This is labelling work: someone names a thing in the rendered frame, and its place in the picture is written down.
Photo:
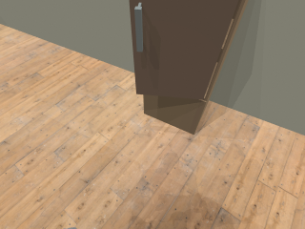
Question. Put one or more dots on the handle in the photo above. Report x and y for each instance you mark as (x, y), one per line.
(138, 27)

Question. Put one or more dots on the cupboard door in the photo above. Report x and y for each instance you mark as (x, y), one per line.
(182, 40)

